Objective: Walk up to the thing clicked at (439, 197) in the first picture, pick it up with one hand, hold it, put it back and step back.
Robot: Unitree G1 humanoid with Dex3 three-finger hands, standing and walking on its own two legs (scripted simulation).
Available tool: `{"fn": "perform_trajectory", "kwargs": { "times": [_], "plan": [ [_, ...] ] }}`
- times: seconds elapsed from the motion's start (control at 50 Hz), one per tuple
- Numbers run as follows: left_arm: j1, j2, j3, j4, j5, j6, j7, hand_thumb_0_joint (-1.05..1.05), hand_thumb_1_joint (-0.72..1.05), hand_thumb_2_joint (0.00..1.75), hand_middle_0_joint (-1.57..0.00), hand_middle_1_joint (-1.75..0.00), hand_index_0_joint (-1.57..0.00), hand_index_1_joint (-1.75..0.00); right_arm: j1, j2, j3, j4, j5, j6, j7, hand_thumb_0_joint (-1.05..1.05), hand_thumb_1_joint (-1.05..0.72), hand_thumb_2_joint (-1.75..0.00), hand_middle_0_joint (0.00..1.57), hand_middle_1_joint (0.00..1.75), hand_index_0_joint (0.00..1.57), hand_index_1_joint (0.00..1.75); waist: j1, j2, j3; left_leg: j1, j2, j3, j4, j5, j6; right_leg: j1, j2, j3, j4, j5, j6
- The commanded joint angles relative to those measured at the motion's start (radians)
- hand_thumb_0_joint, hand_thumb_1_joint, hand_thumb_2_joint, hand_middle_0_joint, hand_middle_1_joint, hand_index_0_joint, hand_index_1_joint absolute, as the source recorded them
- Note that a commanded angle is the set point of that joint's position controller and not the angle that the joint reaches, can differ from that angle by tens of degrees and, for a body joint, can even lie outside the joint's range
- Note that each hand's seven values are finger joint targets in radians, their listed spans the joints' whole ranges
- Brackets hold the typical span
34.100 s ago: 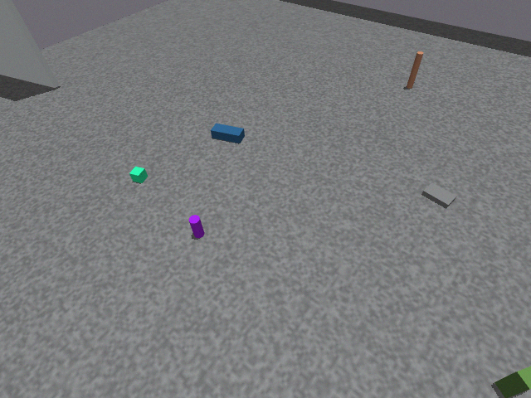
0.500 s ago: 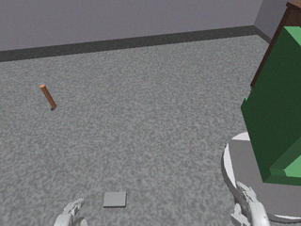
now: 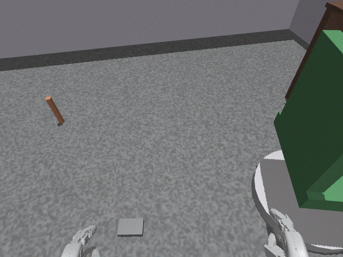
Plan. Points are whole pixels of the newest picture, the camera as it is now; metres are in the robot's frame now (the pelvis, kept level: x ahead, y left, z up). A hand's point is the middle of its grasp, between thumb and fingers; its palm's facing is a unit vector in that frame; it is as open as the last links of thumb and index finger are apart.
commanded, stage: home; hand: left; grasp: from above
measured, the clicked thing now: (131, 227) +0.45 +0.24 -0.70
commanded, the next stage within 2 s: stand in 0.44 s
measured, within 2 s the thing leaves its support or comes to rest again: neither
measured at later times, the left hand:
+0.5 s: hand out of the picture +0.16 +0.18 -0.05, palm faces +0.04 -0.98 -0.20, open 7.4 cm
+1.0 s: hand out of the picture +0.06 +0.24 -0.11, palm faces +0.03 -0.94 -0.33, open 7.4 cm
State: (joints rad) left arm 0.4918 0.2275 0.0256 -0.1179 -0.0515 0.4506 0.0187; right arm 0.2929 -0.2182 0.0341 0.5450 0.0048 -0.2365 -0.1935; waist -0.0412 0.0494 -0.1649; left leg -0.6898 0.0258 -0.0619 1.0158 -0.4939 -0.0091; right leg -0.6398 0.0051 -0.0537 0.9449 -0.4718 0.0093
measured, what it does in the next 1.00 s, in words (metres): stands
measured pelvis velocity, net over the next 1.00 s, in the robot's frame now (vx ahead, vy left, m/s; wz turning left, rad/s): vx -0.01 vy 0.01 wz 0.00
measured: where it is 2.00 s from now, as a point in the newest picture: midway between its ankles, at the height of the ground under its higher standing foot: outside the picture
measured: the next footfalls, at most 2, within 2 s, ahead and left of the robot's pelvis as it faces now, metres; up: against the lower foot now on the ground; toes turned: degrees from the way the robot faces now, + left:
none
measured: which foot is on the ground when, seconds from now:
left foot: down 0.00-1.00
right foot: down 0.00-1.00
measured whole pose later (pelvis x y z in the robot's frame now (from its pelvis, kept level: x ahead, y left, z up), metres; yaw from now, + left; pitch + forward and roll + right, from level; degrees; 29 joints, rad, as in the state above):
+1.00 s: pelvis -0.01 +0.01 +0.05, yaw +0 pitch -2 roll +0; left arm 0.23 0.28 0.04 0.92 0.03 0.02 0.03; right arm 0.19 -0.29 -0.04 0.97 -0.05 -0.01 -0.02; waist 0.02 0.01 0.04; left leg -0.27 -0.01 -0.02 0.62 -0.31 0.01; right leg -0.25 -0.04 -0.02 0.60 -0.31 0.03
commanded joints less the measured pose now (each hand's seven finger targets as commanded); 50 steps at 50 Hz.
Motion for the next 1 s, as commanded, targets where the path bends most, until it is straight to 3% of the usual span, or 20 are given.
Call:
{"fn": "perform_trajectory", "kwargs": {
  "times": [0.0, 0.36, 0.42, 0.5, 0.52, 0.54, 0.56, 0.58, 0.62, 0.66, 0.72, 0.8, 0.9, 0.98],
  "plan": [
    [-0.025, 0.106, 0.063, -0.2, 0.008, -0.044, 0.009, 0.0, 0.9, 0.9, -0.2, -0.3, -0.2, -0.3, -0.075, -0.119, -0.052, -0.161, 0.004, -0.062, -0.008, 0.0, -0.9, -0.9, 0.2, 0.3, 0.2, 0.3, 0.005, -0.002, -0.069, 0.09, -0.029, 0.021, -0.17, 0.194, 0.025, 0.043, 0.016, -0.005, -0.168, 0.172, -0.009],
    [-0.034, 0.106, 0.059, -0.211, 0.008, -0.051, 0.008, 0.0, 0.9, 0.9, -0.2, -0.3, -0.2, -0.3, -0.076, -0.118, -0.052, -0.169, 0.005, -0.061, -0.007, 0.0, -0.9, -0.9, 0.2, 0.3, 0.2, 0.3, -0.003, -0.001, -0.042, 0.075, -0.026, 0.015, -0.18, 0.157, 0.023, 0.023, 0.021, -0.011, -0.161, 0.138, -0.01],
    [-0.017, 0.111, 0.069, -0.224, 0.007, -0.05, 0.011, 0.0, 0.9, 0.9, -0.2, -0.3, -0.2, -0.3, -0.071, -0.118, -0.055, -0.167, 0.005, -0.06, -0.006, 0.0, -0.9, -0.9, 0.2, 0.3, 0.2, 0.3, 0.009, 0.014, -0.083, 0.099, -0.022, 0.011, -0.18, 0.191, 0.019, 0.04, 0.022, -0.012, -0.148, 0.162, -0.014],
    [-0.01, 0.097, 0.057, -0.201, 0.006, -0.046, 0.009, 0.0, 0.9, 0.9, -0.2, -0.3, -0.2, -0.3, -0.068, -0.117, -0.053, -0.168, 0.004, -0.057, -0.004, 0.0, -0.9, -0.9, 0.2, 0.3, 0.2, 0.3, 0.001, 0.007, -0.081, 0.096, -0.021, 0.007, -0.173, 0.221, 0.019, 0.044, 0.022, -0.013, -0.143, 0.191, -0.013],
    [-0.317, 0.182, 0.061, 0.15, 0.116, -0.257, 0.047, 0.0, 0.9, 0.9, -0.2, -0.3, -0.2, -0.3, -0.134, -0.239, -0.095, 0.075, -0.118, 0.052, 0.056, 0.0, -0.9, -0.9, 0.2, 0.3, 0.2, 0.3, 0.073, -0.039, 0.166, 0.124, 0.024, -0.04, -0.269, 0.398, 0.066, 0.191, -0.049, 0.069, -0.17, 0.201, -0.046],
    [-0.213, 0.199, 0.079, 0.315, 0.122, -0.325, 0.04, 0.0, 0.9, 0.9, -0.2, -0.3, -0.2, -0.3, -0.144, -0.245, -0.11, 0.094, -0.119, 0.094, 0.087, 0.0, -0.9, -0.9, 0.2, 0.3, 0.2, 0.3, 0.079, -0.101, 0.081, 0.172, 0.015, -0.009, -0.251, 0.393, 0.079, 0.231, -0.069, 0.132, -0.22, 0.193, -0.079],
    [-0.205, 0.215, 0.08, 0.362, 0.125, -0.36, 0.034, 0.0, 0.9, 0.9, -0.2, -0.3, -0.2, -0.3, -0.144, -0.243, -0.108, 0.084, -0.12, 0.115, 0.105, 0.0, -0.9, -0.9, 0.2, 0.3, 0.2, 0.3, 0.065, -0.13, 0.053, 0.223, 0.006, 0.006, -0.243, 0.4, 0.079, 0.226, -0.087, 0.164, -0.233, 0.223, -0.095],
    [-0.229, 0.216, 0.071, 0.393, 0.127, -0.376, 0.026, 0.0, 0.9, 0.9, -0.2, -0.3, -0.2, -0.3, -0.114, -0.234, -0.103, 0.08, -0.116, 0.13, 0.121, 0.0, -0.9, -0.9, 0.2, 0.3, 0.2, 0.3, 0.044, -0.08, 0.072, 0.211, 0.004, -0.015, -0.27, 0.36, 0.077, 0.215, -0.066, 0.154, -0.232, 0.23, -0.092],
    [-0.263, 0.217, 0.063, 0.473, 0.117, -0.404, 0.02, 0.0, 0.9, 0.9, -0.2, -0.3, -0.2, -0.3, -0.119, -0.213, -0.101, 0.122, -0.071, 0.137, 0.155, 0.0, -0.9, -0.9, 0.2, 0.3, 0.2, 0.3, 0.064, -0.029, 0.036, 0.265, 0.001, -0.024, -0.321, 0.31, 0.076, 0.298, -0.084, 0.132, -0.225, 0.25, -0.065],
    [-0.259, 0.208, 0.068, 0.556, 0.104, -0.411, 0.017, 0.0, 0.9, 0.9, -0.2, -0.3, -0.2, -0.3, -0.152, -0.217, -0.113, 0.148, -0.055, 0.146, 0.169, 0.0, -0.9, -0.9, 0.2, 0.3, 0.2, 0.3, 0.079, -0.084, 0.022, 0.321, 0.002, -0.015, -0.319, 0.351, 0.07, 0.296, -0.086, 0.133, -0.258, 0.278, -0.059],
    [-0.305, 0.202, 0.063, 0.671, 0.098, -0.431, 0.024, 0.0, 0.9, 0.9, -0.2, -0.3, -0.2, -0.3, -0.147, -0.205, -0.116, 0.206, -0.056, 0.161, 0.175, 0.0, -0.9, -0.9, 0.2, 0.3, 0.2, 0.3, 0.066, -0.07, 0.032, 0.363, 0.01, -0.025, -0.364, 0.329, 0.07, 0.314, -0.099, 0.137, -0.306, 0.272, -0.046],
    [-0.312, 0.195, 0.061, 0.791, 0.095, -0.45, 0.026, 0.0, 0.9, 0.9, -0.2, -0.3, -0.2, -0.3, -0.166, -0.223, -0.119, 0.256, -0.061, 0.176, 0.172, 0.0, -0.9, -0.9, 0.2, 0.3, 0.2, 0.3, 0.074, 0.003, 0.079, 0.372, 0.046, -0.079, -0.474, 0.323, 0.078, 0.362, -0.074, 0.094, -0.331, 0.259, -0.026],
    [-0.322, 0.21, 0.057, 0.918, 0.092, -0.462, 0.025, 0.0, 0.9, 0.9, -0.2, -0.3, -0.2, -0.3, -0.154, -0.235, -0.115, 0.326, -0.052, 0.192, 0.163, 0.0, -0.9, -0.9, 0.2, 0.3, 0.2, 0.3, 0.059, -0.032, 0.133, 0.417, 0.045, -0.072, -0.538, 0.336, 0.063, 0.404, -0.091, 0.112, -0.429, 0.296, -0.036],
    [-0.31, 0.217, 0.053, 1.008, 0.084, -0.464, 0.025, 0.0, 0.9, 0.9, -0.2, -0.3, -0.2, -0.3, -0.164, -0.245, -0.114, 0.377, -0.046, 0.203, 0.161, 0.0, -0.9, -0.9, 0.2, 0.3, 0.2, 0.3, 0.061, -0.018, 0.17, 0.444, 0.05, -0.079, -0.609, 0.277, 0.054, 0.442, -0.097, 0.11, -0.504, 0.278, -0.03]
  ]
}}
